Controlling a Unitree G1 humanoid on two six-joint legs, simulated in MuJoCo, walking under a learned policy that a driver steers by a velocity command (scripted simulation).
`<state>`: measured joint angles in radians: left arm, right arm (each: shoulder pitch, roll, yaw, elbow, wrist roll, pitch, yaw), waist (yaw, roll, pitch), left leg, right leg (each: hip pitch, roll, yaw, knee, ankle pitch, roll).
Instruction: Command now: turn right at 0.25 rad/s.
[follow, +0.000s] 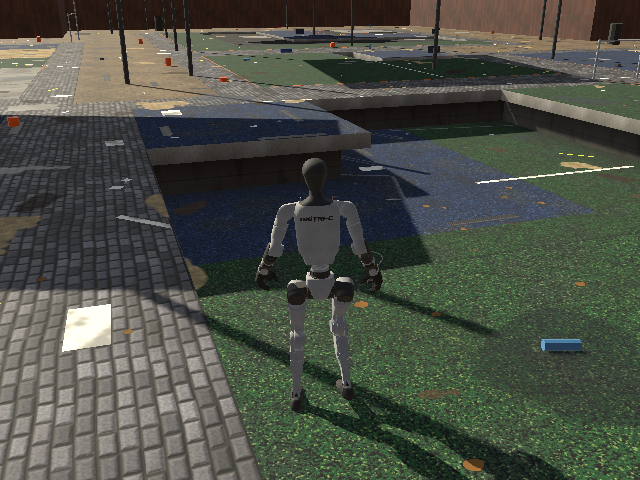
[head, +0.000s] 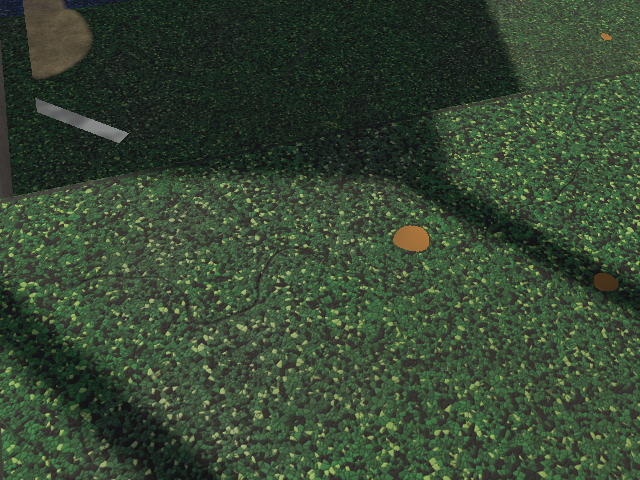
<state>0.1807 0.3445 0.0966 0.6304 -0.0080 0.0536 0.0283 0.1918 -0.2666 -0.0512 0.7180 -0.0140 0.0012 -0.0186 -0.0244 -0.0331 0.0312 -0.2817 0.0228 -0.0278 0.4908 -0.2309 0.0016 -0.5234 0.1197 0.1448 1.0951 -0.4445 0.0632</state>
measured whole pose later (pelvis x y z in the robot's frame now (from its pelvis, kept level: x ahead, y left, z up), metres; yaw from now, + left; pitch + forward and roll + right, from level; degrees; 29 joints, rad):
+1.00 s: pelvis +0.23 -0.09 -0.03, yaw -22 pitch +2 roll +0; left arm 0.03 0.28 0.06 0.58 -0.02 -0.03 -0.05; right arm 0.40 -0.29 -0.05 0.84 0.00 -0.04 -0.02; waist -0.06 -0.01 0.08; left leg 0.00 0.09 0.17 0.80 -0.52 -0.03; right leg -0.53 0.05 -0.06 0.63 -0.12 -0.10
